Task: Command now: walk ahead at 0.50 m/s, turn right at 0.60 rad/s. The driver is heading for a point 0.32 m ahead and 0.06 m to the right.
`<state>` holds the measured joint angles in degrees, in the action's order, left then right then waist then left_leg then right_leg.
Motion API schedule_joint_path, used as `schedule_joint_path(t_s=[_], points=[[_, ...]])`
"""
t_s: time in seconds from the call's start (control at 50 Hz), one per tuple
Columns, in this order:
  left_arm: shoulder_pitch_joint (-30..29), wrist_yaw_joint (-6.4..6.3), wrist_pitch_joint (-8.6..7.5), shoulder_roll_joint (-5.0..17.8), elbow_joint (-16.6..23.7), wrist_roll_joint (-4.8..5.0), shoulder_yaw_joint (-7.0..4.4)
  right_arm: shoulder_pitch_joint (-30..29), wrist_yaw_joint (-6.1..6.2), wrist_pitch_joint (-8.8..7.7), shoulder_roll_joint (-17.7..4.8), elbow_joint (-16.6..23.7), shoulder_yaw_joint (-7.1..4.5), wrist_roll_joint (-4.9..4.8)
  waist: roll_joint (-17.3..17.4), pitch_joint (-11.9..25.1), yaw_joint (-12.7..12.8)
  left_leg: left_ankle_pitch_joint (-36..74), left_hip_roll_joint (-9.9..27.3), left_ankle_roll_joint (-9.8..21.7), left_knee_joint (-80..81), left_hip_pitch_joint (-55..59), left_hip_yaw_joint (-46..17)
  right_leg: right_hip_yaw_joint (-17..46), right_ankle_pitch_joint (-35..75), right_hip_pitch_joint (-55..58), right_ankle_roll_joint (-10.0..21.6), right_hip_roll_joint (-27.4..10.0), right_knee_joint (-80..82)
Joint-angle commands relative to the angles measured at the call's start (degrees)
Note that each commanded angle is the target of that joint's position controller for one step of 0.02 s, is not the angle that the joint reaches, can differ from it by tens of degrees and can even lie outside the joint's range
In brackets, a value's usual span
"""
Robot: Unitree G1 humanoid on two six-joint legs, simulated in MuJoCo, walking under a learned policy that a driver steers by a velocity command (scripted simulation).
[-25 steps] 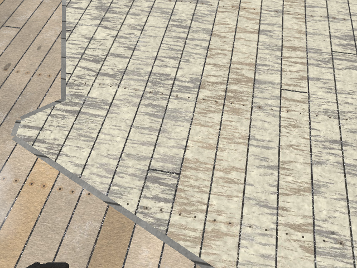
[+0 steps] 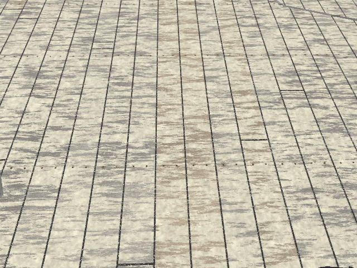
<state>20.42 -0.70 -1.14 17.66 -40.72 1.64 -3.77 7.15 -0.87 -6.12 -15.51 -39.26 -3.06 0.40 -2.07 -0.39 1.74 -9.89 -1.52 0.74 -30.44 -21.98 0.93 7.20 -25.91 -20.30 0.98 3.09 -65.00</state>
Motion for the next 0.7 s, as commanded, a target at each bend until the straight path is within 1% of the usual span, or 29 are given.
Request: schedule_joint_path(t_s=[0.02,0.04,0.06,0.1,0.12,0.14,0.18,0.2,0.22,0.24,0.26,0.3,0.32,0.34,0.36,0.38,0.4,0.42,0.44,0.46,0.48,0.5,0.52,0.54,0.56,0.58,0.62,0.66,0.7], points=[[-4.8,0.26,-0.68,6.8,7.0,-0.39,-2.07,5.9,0.68,0.45,-6.1,0.8,-1.78,0.48,8.8,0.3,-3.8,-6.7,17.7,8.7,16.7,18.9,-21.0,0.5,6.0,-22.3,-0.8,-7.7,-5.0],[-4.0,0.57,-0.35,5.7,6.9,-0.03,-1.91,5.2,0.72,0.28,-5.8,0.6,-1.73,0.43,9.4,-0.2,-3.1,-3.7,16.6,8.8,18.0,16.6,-17.4,-0.1,6.9,-20.3,-1.0,-8.6,-3.6],[-4.1,0.69,-0.02,4.5,6.8,0.07,-1.72,5.1,0.72,0.07,-5.7,0.1,-1.82,0.19,9.4,-0.4,-2.9,-2.2,16.0,9.0,19.5,15.2,-14.7,-1.0,7.7,-19.7,-1.1,-8.9,-2.7],[-6.0,0.72,0.39,3.3,7.8,-0.14,-1.35,5.3,0.77,-0.35,-7.3,-0.9,-2.36,0.03,8.0,-1.3,-2.7,2.1,16.8,10.2,21.3,14.4,-10.8,-1.3,10.3,-21.0,-1.7,-9.6,0.8],[-7.0,0.79,0.37,3.1,7.9,-0.49,-1.28,6.4,0.77,-0.5,-7.3,-1.6,-2.45,0.01,6.5,-1.5,-3.3,6.9,16.3,10.0,21.1,15.4,-8.0,-1.3,12.1,-21.9,-1.8,-9.6,2.3],[-7.5,0.94,0.32,2.4,8.3,-0.4,-1.05,6.1,0.8,-0.37,-8.7,-2.1,-2.77,0.16,7.3,-1.0,-2.8,7.5,17.0,10.3,21.5,16.3,-6.8,-1.5,14.8,-22.4,-2.1,-9.7,5.1],[-9.9,1.52,-0.03,2.5,8.4,-0.34,-0.92,5.9,0.94,-0.1,-9.2,-2.7,-2.91,0.05,6.1,-1.3,-3.6,10.8,16.2,9.5,21.7,17.3,-2.3,-2.4,21.2,-21.6,-2.0,-9.7,11.2],[-11.5,1.91,-0.2,2.1,8.6,-0.31,-0.74,6.0,1.0,0.09,-9.5,-2.9,-2.91,-0.07,5.8,-1.7,-4.2,11.7,15.6,9.0,21.6,17.5,0.0,-3.5,23.5,-20.4,-1.8,-9.5,14.6],[-13.8,2.27,-0.5,1.3,9.2,-0.59,-0.41,6.2,1.09,0.42,-9.7,-3.4,-2.87,-0.27,5.1,-3.0,-4.9,15.1,15.0,8.5,21.1,16.9,2.1,-4.6,25.7,-18.7,-1.5,-8.7,19.0],[-15.8,2.61,-0.8,0.5,9.7,-0.87,-0.11,6.8,1.22,0.8,-10.2,-3.9,-2.89,-0.44,4.9,-3.5,-5.4,18.8,14.6,8.1,20.3,16.2,3.7,-6.1,26.9,-16.3,-1.1,-7.8,22.7],[-17.3,2.97,-1.03,0.3,10.3,-0.97,-0.04,7.9,1.27,1.17,-10.7,-4.6,-2.96,-0.74,5.0,-3.5,-5.8,22.8,14.7,7.8,19.3,16.7,4.6,-7.3,27.2,-14.3,-0.8,-6.9,25.3],[-18.3,3.63,-1.27,1.0,11.2,-0.88,-0.38,9.3,1.28,1.83,-12.0,-5.7,-3.23,-1.58,6.2,-2.6,-5.5,29.3,15.8,7.1,16.3,19.8,5.1,-8.2,25.4,-11.6,0.4,-5.3,29.1],[-17.4,3.78,-1.3,2.0,11.2,-1.08,-0.87,9.2,1.35,2.07,-12.8,-5.9,-3.44,-2.09,7.0,-1.5,-4.5,34.3,16.1,6.6,13.7,21.4,5.3,-8.6,23.4,-9.5,1.4,-4.1,30.7],[-14.9,3.79,-1.3,3.4,10.7,-1.5,-1.56,8.7,1.51,2.29,-13.5,-6.0,-3.66,-2.64,7.8,0.4,-2.5,40.0,16.0,5.8,9.6,22.4,5.6,-9.4,22.0,-5.4,2.6,-2.6,32.7],[-8.9,3.62,-1.32,5.2,9.0,-1.8,-2.63,7.9,1.64,2.51,-13.3,-6.0,-3.53,-2.94,7.1,3.6,1.2,42.5,14.5,4.3,2.4,21.9,6.8,-10.0,25.5,2.7,4.2,-0.9,36.8],[-3.4,2.8,-1.1,8.0,7.5,-2.06,-3.78,9.0,1.67,2.41,-11.7,-6.1,-2.91,-2.41,5.1,6.9,4.0,38.0,11.9,1.9,-7.4,16.8,8.6,-9.0,35.4,13.5,5.8,-1.0,39.4],[2.2,1.33,-0.6,12.7,6.9,-2.96,-4.33,10.1,1.49,2.03,-7.0,-3.9,-1.12,0.89,-6.0,14.9,4.2,4.4,7.7,-1.2,-26.3,2.2,9.1,6.2,64.2,31.4,10.0,-14.4,33.4],[-2.6,1.35,-0.72,12.9,8.8,-3.47,-2.86,18.2,0.38,1.77,-4.3,-4.6,0.83,0.37,-14.1,27.2,-1.0,-31.6,1.5,-4.0,-43.6,-9.4,0.5,27.9,71.9,42.6,23.3,-29.3,35.0],[-2.9,1.95,-0.35,8.4,9.0,-2.75,-2.01,15.3,0.0,2.21,-10.5,-6.6,-0.85,-1.13,-4.1,28.5,2.5,-29.3,4.4,-4.0,-45.1,-8.6,-6.5,22.4,64.2,36.9,21.3,-25.6,37.2],[-6.0,2.3,-0.47,6.7,8.2,-2.17,-1.26,9.9,-0.06,2.65,-10.4,-4.8,-0.83,-2.4,-3.7,19.5,1.8,-27.5,6.1,-3.7,-43.4,-12.4,-5.0,14.4,58.9,31.1,18.4,-21.9,38.2],[-8.8,2.41,-0.64,5.3,7.3,-1.6,-0.84,7.7,0.66,3.2,-8.9,-4.9,-0.54,-1.71,0.4,13.2,0.2,-24.4,7.6,-3.8,-38.7,-13.2,-4.1,10.8,52.6,23.3,15.6,-18.8,40.3],[-11.4,2.32,-0.64,3.9,6.9,-1.79,-0.32,5.7,1.61,4.24,-8.7,-5.0,-0.64,-0.64,1.6,9.1,-0.9,-21.2,8.5,-3.8,-34.5,-10.0,-3.8,8.2,46.0,15.2,13.4,-16.5,43.7],[-13.2,2.26,-0.83,5.3,6.6,-2.63,-0.66,9.2,1.93,5.32,-8.1,-5.8,-0.62,-0.86,-3.1,8.0,-3.7,-18.1,8.5,-4.6,-32.9,-3.7,-3.9,6.7,46.1,7.5,14.5,-16.9,45.6],[-15.1,2.24,-1.08,5.6,6.4,-2.97,-0.93,11.7,2.32,5.95,-7.6,-6.7,-0.53,-0.66,-4.5,7.4,-4.9,-16.6,7.9,-5.4,-29.9,-0.5,-3.2,5.0,45.9,3.8,14.9,-16.1,46.7],[-16.0,2.13,-1.2,4.9,5.9,-3.17,-0.82,12.7,2.5,6.08,-7.1,-7.3,-0.48,-0.33,-4.6,7.7,-5.4,-15.7,7.5,-5.8,-26.3,1.8,-2.8,2.6,45.8,2.2,14.6,-14.7,46.8],[-16.3,1.84,-1.13,4.7,5.3,-3.24,-0.86,11.9,2.79,6.15,-6.5,-7.6,-0.37,-0.25,-4.0,8.2,-5.3,-14.6,6.9,-5.8,-22.8,2.8,-2.2,1.5,43.7,1.9,14.0,-13.8,46.9],[-15.7,1.37,-0.98,4.2,4.0,-3.03,-0.65,9.1,2.96,6.28,-5.7,-7.3,-0.03,-0.04,-3.3,9.1,-3.8,-9.1,7.1,-5.2,-16.5,4.8,-2.6,1.6,38.8,2.2,13.3,-14.2,47.3],[-15.5,1.0,-0.5,4.0,2.7,-3.09,-0.45,6.9,2.85,6.63,-5.8,-7.0,-0.06,-0.16,-3.9,8.4,-3.0,-5.7,6.6,-4.6,-11.9,7.3,-2.6,2.5,26.8,1.3,12.4,-14.1,48.5],[-16.5,1.02,-0.03,3.1,1.7,-2.76,0.07,5.9,2.55,6.74,-5.4,-7.1,-0.05,0.2,-3.7,6.0,-3.7,-1.8,5.6,-3.4,-4.8,11.1,-1.7,2.8,11.9,-1.2,10.2,-12.6,48.6]])
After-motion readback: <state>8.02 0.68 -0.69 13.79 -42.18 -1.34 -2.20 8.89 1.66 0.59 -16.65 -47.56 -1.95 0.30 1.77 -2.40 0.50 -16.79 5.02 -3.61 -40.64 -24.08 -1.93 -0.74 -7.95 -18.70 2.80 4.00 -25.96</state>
